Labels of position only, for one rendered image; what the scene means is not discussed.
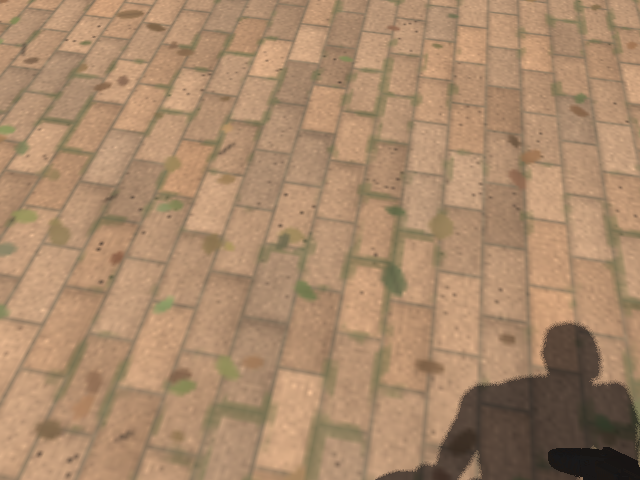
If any robot right hand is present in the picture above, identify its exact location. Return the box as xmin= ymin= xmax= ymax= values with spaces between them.
xmin=548 ymin=447 xmax=640 ymax=480

